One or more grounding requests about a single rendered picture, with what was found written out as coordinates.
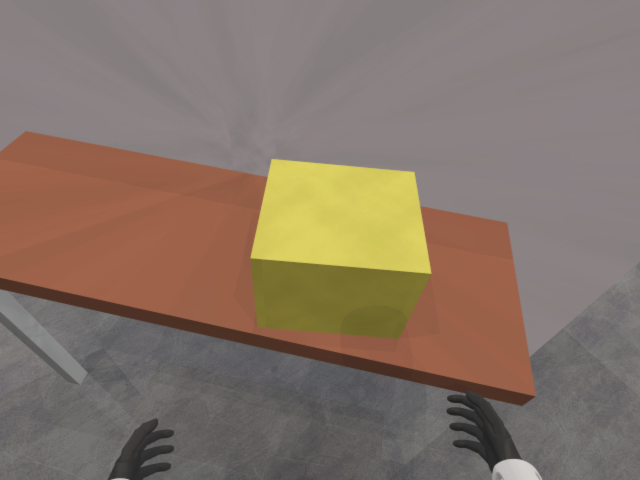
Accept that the right robot hand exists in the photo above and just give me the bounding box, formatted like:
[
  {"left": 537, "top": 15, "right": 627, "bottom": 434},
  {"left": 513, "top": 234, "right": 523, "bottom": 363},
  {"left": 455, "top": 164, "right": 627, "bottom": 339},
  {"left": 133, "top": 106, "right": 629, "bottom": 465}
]
[{"left": 446, "top": 390, "right": 522, "bottom": 473}]

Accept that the table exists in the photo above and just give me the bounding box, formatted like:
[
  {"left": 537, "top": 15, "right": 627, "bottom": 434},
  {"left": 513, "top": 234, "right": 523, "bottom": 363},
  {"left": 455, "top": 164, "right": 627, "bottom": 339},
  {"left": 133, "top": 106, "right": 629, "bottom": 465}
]
[{"left": 0, "top": 131, "right": 536, "bottom": 406}]

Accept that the robot right forearm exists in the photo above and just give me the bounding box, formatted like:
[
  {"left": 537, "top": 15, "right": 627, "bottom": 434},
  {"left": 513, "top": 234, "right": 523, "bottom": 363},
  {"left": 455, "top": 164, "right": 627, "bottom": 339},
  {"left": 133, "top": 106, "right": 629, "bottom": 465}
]
[{"left": 492, "top": 459, "right": 542, "bottom": 480}]

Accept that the carton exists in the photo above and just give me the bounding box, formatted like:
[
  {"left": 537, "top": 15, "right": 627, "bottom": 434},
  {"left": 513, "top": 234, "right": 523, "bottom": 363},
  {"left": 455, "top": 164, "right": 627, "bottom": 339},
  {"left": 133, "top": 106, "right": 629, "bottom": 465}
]
[{"left": 250, "top": 159, "right": 431, "bottom": 339}]

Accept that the left robot hand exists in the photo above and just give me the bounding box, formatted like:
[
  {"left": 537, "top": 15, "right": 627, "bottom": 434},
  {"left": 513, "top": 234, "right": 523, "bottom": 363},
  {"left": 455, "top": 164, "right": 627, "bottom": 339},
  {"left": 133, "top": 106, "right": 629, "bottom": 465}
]
[{"left": 108, "top": 419, "right": 174, "bottom": 480}]

